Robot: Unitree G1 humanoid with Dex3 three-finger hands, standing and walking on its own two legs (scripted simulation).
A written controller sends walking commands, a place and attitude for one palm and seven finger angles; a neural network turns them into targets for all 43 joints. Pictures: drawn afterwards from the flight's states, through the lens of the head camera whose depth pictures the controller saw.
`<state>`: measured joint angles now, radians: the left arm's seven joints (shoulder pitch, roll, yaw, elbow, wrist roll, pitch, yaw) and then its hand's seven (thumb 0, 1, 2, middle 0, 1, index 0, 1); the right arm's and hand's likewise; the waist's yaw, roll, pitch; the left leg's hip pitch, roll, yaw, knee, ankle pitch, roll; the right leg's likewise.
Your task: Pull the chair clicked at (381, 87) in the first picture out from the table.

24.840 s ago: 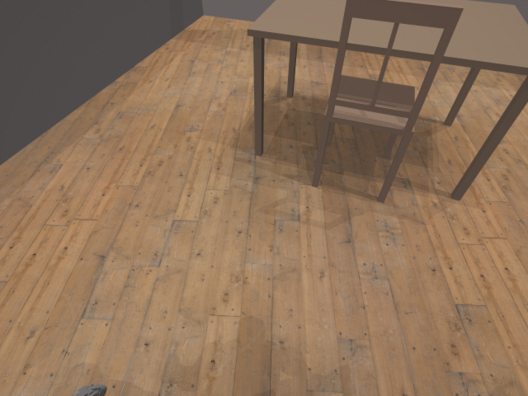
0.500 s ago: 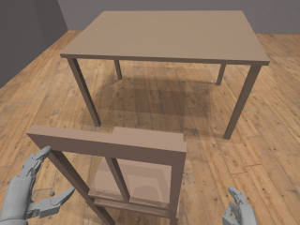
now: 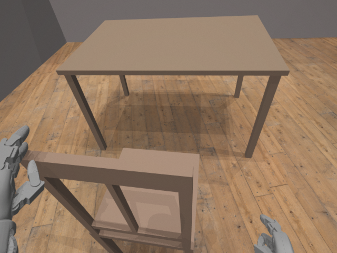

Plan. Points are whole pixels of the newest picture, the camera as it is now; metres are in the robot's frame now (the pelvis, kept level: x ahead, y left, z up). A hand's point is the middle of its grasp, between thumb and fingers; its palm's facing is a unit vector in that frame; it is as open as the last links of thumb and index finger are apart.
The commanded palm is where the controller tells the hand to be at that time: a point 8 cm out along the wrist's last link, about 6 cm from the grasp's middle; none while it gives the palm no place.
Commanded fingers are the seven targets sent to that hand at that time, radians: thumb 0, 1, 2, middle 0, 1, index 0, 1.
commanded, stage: draw the hand back to the body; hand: left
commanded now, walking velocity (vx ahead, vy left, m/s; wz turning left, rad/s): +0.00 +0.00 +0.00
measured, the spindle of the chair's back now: (125, 209) +0.24 +0.17 -0.07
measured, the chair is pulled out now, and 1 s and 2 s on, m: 0.58 0.58 0.58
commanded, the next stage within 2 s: step back with the hand held close in 0.08 s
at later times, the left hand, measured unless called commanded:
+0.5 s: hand (36, 188) +0.18 +0.26 +0.15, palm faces +0.33 -0.77 -0.56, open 7.4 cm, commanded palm +0.12 +0.31 +0.18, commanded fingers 0.00 0.90 0.90 -0.20 -0.30 -0.20 -0.30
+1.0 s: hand out of the picture +0.11 +0.29 +0.16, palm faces +0.44 -0.74 -0.51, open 7.4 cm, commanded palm +0.05 +0.32 +0.18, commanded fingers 0.00 0.90 0.90 -0.20 -0.30 -0.20 -0.30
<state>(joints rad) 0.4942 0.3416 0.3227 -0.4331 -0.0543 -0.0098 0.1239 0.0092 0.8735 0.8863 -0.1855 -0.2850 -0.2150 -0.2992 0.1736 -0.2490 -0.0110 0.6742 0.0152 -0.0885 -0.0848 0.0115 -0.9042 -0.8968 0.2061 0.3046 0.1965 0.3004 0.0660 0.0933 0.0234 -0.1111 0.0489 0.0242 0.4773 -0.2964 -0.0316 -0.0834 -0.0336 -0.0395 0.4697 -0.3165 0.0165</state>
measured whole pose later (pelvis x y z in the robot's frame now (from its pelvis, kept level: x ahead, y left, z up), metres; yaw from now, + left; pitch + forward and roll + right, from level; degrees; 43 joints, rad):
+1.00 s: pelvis -0.09 +0.02 -0.01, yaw +0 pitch +0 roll -1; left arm 0.55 0.42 0.41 -0.50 -0.03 -0.15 0.18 0.01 0.89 0.90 -0.21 -0.30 -0.21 -0.30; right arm 0.21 -0.22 0.00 0.61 0.02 -0.11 -0.11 0.01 -0.90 -0.90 0.21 0.30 0.20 0.30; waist 0.02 0.04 0.03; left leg -0.36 0.03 0.03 0.54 -0.18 0.01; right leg -0.32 -0.04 -0.03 0.51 -0.19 0.03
